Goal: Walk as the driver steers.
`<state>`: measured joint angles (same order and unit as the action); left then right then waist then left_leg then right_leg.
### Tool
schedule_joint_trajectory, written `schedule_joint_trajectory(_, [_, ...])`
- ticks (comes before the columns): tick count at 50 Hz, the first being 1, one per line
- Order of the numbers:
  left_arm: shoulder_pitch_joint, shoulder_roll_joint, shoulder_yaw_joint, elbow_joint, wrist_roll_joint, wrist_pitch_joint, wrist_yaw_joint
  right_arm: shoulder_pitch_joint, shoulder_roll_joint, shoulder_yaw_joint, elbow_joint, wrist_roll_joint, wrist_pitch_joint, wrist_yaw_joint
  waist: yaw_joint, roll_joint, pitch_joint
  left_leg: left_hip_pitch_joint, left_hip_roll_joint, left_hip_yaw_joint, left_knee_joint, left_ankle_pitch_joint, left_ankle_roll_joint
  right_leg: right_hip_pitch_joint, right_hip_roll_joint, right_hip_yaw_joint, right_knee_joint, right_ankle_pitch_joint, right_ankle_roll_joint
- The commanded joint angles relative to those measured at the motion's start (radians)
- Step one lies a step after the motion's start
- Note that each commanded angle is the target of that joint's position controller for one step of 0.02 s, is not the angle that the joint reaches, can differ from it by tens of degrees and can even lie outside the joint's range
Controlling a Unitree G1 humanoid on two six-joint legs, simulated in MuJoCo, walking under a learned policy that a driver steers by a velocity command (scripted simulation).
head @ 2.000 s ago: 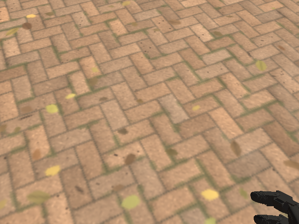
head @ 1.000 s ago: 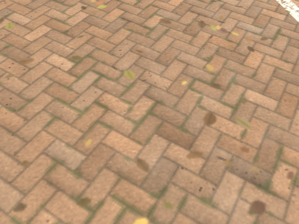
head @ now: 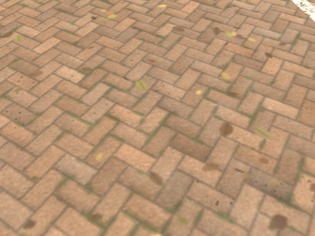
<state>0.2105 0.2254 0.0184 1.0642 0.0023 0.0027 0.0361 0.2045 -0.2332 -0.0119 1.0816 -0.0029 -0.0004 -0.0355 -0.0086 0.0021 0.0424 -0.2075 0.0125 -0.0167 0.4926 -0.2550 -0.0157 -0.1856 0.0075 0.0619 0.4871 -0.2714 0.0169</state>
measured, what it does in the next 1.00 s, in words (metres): walks ahead: left foot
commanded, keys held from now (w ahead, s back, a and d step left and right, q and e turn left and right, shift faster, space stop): no key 0.28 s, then w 0.42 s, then w+q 0.30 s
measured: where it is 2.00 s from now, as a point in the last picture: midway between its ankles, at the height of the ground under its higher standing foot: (131, 178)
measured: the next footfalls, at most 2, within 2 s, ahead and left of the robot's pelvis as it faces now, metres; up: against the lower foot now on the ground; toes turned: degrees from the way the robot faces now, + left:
left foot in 0.96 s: +0.41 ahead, +0.12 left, +0.00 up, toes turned +7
right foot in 1.46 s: +0.73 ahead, -0.01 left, +0.00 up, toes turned +22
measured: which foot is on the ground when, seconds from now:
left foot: down 0.00-0.54, up 0.56-0.94, down 0.96-1.00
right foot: down 0.00-0.98, up 1.00-1.00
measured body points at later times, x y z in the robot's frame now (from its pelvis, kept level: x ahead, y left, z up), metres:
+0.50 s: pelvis +0.03 -0.01 -0.01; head +0.03 -0.01 +0.44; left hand +0.03 +0.24 -0.16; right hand +0.01 -0.26 -0.16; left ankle +0.01 +0.13 -0.74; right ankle +0.00 -0.12 -0.73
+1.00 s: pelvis +0.26 +0.03 -0.03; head +0.30 +0.03 +0.42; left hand +0.16 +0.27 -0.17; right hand +0.50 -0.19 -0.12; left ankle +0.37 +0.11 -0.74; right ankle +0.03 -0.12 -0.69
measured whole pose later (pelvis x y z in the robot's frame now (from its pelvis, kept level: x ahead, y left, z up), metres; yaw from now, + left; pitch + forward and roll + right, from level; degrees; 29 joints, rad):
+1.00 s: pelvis +0.26 +0.03 -0.03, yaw +6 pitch +2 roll +0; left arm 0.46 0.24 0.03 1.06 0.01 -0.07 0.02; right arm -0.01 -0.25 -0.05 0.83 0.03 -0.08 0.05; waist 0.04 0.00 0.04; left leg -0.54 -0.05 0.07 0.64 -0.14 0.13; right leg 0.03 -0.04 -0.06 0.75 -0.47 0.02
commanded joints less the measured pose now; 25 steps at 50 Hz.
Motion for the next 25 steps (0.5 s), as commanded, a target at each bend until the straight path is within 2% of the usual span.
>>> schedule_joint_trajectory(1, [0.031, 0.104, 0.015, -0.016, 0.0, -0.007, 0.004, 0.031, -0.106, -0.016, -0.023, 0.0, -0.007, -0.004, 0.001, -0.002, -0.004, 0.002, 0.011, -0.006, -0.085, 0.093, 0.017, -0.036, -0.013, 0.001, -0.087, 0.123, -0.019])
schedule_joint_trajectory(14, [0.073, 0.083, 0.005, 0.018, -0.002, -0.006, 0.007, 0.074, -0.085, -0.009, -0.013, 0.002, -0.007, -0.005, 0.004, 0.001, 0.005, -0.005, 0.007, -0.006, -0.083, 0.094, 0.023, -0.046, -0.009, -0.009, -0.082, 0.118, -0.014])
schedule_joint_trajectory(15, [0.093, 0.069, 0.002, 0.029, -0.002, -0.005, 0.008, 0.093, -0.073, -0.007, -0.003, 0.002, -0.006, -0.006, 0.004, 0.003, -0.018, 0.004, -0.002, 0.002, -0.091, -0.008, 0.026, -0.037, 0.002, -0.022, -0.084, 0.025, -0.015])
schedule_joint_trajectory(17, [0.096, 0.084, 0.008, 0.026, -0.011, -0.004, 0.013, 0.1, -0.104, -0.018, -0.005, 0.014, -0.001, -0.012, 0.003, 0.022, 0.027, -0.046, -0.01, -0.011, -0.093, -0.344, 0.058, -0.103, 0.035, -0.05, -0.04, -0.277, -0.038])
schedule_joint_trajectory(19, [0.08, 0.077, 0.008, 0.005, -0.013, -0.02, 0.011, 0.11, -0.122, -0.025, -0.018, 0.019, -0.012, -0.011, -0.004, 0.052, 0.099, -0.097, 0.047, -0.101, -0.136, -0.52, 0.106, -0.197, 0.024, -0.04, -0.001, -0.381, -0.064])
schedule_joint_trajectory(20, [0.073, 0.061, 0.005, -0.004, -0.014, -0.035, 0.006, 0.136, -0.131, -0.031, -0.017, 0.024, -0.023, -0.008, -0.014, 0.078, 0.108, -0.078, 0.091, -0.169, -0.163, -0.542, 0.134, -0.232, 0.019, -0.043, 0.041, -0.343, -0.067])
schedule_joint_trajectory(22, [0.064, 0.024, -0.001, -0.02, -0.019, -0.065, -0.009, 0.194, -0.169, -0.048, -0.008, 0.03, -0.041, 0.0, -0.023, 0.168, 0.083, -0.025, 0.224, -0.363, -0.257, -0.594, 0.209, -0.263, 0.025, -0.093, 0.186, -0.204, -0.062])
schedule_joint_trajectory(23, [0.062, 0.023, -0.001, -0.024, -0.022, -0.075, -0.016, 0.19, -0.177, -0.052, -0.015, 0.031, -0.045, 0.002, -0.015, 0.178, 0.086, -0.07, 0.27, -0.432, -0.294, -0.591, 0.236, -0.226, 0.008, -0.087, 0.231, -0.17, -0.073])
schedule_joint_trajectory(24, [0.081, 0.022, 0.001, -0.021, -0.026, -0.083, -0.022, 0.149, -0.173, -0.052, -0.034, 0.031, -0.047, 0.004, 0.012, 0.168, 0.096, -0.13, 0.271, -0.424, -0.3, -0.565, 0.233, -0.166, -0.002, -0.084, 0.21, -0.17, -0.09])
schedule_joint_trajectory(25, [0.132, 0.013, 0.001, -0.006, -0.028, -0.089, -0.024, 0.082, -0.168, -0.05, -0.061, 0.034, -0.046, 0.008, 0.055, 0.163, 0.107, -0.208, 0.233, -0.354, -0.279, -0.523, 0.204, -0.058, 0.0, -0.091, 0.105, -0.175, -0.11])
Over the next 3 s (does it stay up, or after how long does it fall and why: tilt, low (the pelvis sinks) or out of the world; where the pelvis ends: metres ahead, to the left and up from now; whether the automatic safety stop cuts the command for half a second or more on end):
stays up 1.36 0.31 -0.01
